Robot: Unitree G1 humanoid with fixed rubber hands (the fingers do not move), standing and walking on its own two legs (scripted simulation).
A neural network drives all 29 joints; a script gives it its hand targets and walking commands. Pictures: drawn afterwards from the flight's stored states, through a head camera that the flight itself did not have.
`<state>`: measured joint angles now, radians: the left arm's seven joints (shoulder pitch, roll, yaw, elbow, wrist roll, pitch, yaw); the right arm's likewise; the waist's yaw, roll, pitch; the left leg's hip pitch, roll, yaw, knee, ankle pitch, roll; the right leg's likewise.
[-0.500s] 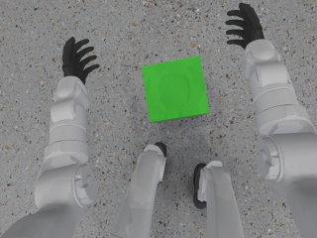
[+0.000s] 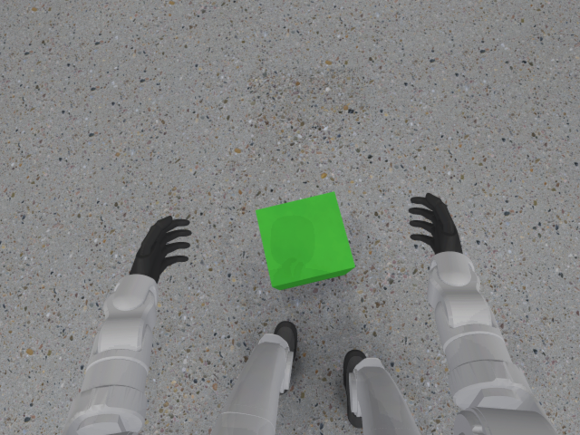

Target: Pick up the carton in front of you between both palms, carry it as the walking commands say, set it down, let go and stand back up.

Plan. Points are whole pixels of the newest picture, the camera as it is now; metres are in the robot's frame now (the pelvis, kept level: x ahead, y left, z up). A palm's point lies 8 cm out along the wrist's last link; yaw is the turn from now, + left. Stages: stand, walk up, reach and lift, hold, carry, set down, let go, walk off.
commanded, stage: let go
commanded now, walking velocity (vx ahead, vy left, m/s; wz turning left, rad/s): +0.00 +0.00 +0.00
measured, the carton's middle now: (304, 245) +0.43 +0.06 -0.59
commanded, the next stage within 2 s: stand in 0.98 s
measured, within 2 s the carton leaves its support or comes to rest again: neither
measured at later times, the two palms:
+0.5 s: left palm (144, 338) +0.21 +0.22 -0.01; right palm (554, 336) +0.26 -0.24 -0.02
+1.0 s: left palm (146, 345) +0.20 +0.22 -0.02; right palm (579, 370) +0.23 -0.26 -0.01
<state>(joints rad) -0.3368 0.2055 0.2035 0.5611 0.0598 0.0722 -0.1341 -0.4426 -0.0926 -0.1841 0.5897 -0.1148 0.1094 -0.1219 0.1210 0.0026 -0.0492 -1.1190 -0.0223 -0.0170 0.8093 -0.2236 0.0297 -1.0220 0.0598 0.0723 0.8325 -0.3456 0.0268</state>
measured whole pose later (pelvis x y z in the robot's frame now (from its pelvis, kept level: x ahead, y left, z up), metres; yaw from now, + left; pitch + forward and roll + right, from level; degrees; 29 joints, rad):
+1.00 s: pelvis +0.06 -0.04 +0.05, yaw +3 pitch -2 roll +1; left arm 0.20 0.24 0.04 0.45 0.00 0.17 -0.02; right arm 0.20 -0.20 -0.02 0.52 0.02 0.06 0.02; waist 0.02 -0.05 0.04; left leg -0.21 -0.04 -0.06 0.48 -0.24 -0.01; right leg -0.11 0.03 0.04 0.51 -0.36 -0.03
